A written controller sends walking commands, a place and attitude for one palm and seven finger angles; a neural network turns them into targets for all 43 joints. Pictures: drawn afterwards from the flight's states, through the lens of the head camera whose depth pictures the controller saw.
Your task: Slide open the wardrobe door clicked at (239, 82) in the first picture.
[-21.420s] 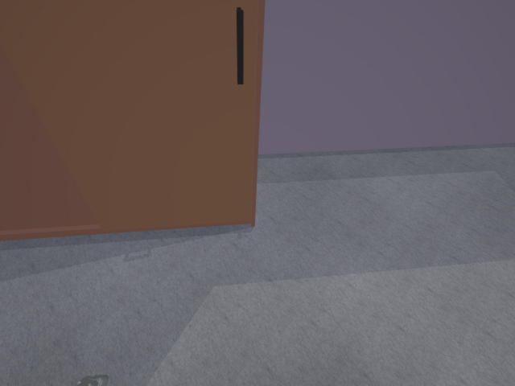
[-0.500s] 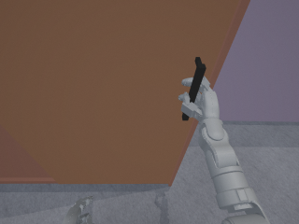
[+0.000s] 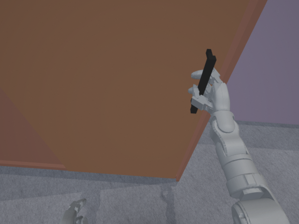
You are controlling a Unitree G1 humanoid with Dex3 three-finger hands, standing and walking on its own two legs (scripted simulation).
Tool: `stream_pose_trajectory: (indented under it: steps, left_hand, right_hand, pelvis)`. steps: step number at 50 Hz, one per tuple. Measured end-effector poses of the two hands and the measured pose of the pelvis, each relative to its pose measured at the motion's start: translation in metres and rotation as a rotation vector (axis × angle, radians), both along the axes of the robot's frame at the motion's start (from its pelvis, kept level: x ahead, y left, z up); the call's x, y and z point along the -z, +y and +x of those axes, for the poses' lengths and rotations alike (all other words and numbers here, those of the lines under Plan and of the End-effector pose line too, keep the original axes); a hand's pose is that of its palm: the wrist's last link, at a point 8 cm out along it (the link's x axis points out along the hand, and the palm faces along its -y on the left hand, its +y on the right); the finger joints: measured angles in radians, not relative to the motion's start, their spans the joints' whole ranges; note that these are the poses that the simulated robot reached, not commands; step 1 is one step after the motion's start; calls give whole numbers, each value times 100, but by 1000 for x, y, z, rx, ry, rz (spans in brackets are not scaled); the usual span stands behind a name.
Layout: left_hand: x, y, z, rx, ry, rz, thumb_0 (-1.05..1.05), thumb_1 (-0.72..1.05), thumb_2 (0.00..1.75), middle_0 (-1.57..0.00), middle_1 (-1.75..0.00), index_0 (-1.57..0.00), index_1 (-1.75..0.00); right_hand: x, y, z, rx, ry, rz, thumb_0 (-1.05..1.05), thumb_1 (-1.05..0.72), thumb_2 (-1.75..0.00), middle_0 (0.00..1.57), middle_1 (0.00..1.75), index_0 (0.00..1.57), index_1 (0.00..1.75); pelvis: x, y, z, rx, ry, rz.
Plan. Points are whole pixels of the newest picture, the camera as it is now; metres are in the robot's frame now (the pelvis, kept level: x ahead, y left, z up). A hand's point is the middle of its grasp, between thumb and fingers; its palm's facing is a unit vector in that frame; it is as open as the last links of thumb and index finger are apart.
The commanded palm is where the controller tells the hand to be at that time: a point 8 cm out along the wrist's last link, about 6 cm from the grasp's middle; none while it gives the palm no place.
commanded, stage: step sideways, sliding the door along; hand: right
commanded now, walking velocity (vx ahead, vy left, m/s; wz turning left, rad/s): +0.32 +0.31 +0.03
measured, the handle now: (200, 84) +0.47 -0.10 +0.13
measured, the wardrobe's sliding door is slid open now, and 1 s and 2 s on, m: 0.01 0.06 0.34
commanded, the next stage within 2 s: none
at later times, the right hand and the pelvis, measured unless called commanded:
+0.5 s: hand (190, 96) +0.42 -0.07 +0.13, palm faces +0.12 +0.99 -0.03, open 5.6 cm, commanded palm +0.40 -0.05 +0.13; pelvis +0.03 +0.09 +0.01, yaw -4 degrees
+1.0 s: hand (170, 91) +0.43 -0.02 +0.13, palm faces +0.42 +0.91 +0.00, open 5.9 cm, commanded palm +0.40 +0.01 +0.13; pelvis +0.10 +0.22 +0.02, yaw -7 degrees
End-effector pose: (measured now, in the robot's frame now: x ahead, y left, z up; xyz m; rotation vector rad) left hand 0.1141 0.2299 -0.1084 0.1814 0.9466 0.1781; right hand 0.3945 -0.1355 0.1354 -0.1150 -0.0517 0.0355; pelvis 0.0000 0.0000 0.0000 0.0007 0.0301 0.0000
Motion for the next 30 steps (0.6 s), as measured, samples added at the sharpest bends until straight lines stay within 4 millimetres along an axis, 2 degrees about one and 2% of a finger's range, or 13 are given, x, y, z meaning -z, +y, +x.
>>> stream_pose_trajectory:
  steps: [4, 8, 14, 16, 20, 25, 30]
  left_hand:
    - [6, 7, 6, 2, 23, -11, 1, 90, 90, -20, -30, -20, -30]
    - [15, 19, 20, 53, 40, -17, 1, 90, 90, -20, -30, -20, -30]
    - [0, 38, 56, 129, 43, 54, 1, 90, 90, -21, -30, -21, -30]
    - [-3, 43, 72, 150, 1, 83, 1, 90, 90, -21, -30, -21, -30]
    - [-11, 44, 99, 168, -46, 46, 1, 90, 90, -20, -30, -20, -30]
    - [-26, 42, 120, 250, -49, 1, 1, 90, 90, -20, -30, -20, -30]
    - [-28, 52, 146, 335, -57, -40, 1, 90, 90, -21, -30, -21, -30]
  right_hand:
    - [0, 1, 0, 30, 0, -6, -1, -73, -84, 42, 137, 33, 140]
    - [1, 5, -1, 75, -22, 0, -1, -74, -85, 43, 138, 33, 140]
    - [3, 9, -1, 101, -35, 42, 0, -77, -86, 44, 139, 29, 140]
    - [6, 9, 0, 92, -71, 55, 0, -78, -86, 44, 139, 29, 140]
    - [7, 11, 0, 100, -95, 68, 0, -79, -87, 43, 140, 27, 140]
    - [7, 16, -1, 144, -82, 80, 0, -80, -87, 40, 140, 27, 140]
    - [6, 24, -2, 219, -81, 72, 0, -80, -88, 39, 140, 26, 140]
  pelvis:
    - [0, 14, 4, 2, -25, 17]
    - [8, 34, 9, 31, -54, 27]
    - [-1, 45, 19, 76, -55, 1]
    - [4, 45, 22, 70, -47, 7]
    - [2, 58, 21, 56, -79, 6]
    - [-12, 86, 30, 72, -79, 60]
    - [-15, 124, 49, 100, -75, 84]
